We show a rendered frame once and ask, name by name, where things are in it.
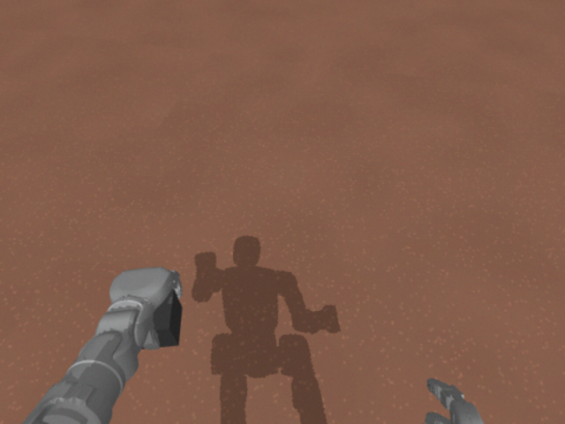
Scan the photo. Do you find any cube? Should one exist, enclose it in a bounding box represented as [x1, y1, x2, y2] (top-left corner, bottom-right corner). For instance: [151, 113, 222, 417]
[142, 289, 182, 349]

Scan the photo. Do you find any left robot arm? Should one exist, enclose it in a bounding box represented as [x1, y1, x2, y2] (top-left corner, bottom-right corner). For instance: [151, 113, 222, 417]
[22, 297, 154, 424]

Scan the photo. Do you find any left robot hand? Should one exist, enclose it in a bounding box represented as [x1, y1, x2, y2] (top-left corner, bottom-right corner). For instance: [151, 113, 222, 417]
[109, 267, 183, 350]

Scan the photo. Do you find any right robot hand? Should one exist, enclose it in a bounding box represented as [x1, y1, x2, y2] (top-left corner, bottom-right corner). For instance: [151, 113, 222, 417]
[421, 378, 484, 424]

